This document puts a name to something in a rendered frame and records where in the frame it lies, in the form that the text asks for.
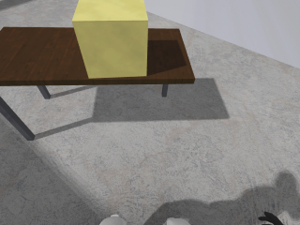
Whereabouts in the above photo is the carton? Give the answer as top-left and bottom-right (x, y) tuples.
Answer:
(72, 0), (148, 79)

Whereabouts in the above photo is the table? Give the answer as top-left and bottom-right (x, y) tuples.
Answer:
(0, 26), (195, 141)

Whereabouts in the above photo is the right robot hand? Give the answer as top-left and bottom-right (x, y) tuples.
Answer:
(258, 211), (284, 225)

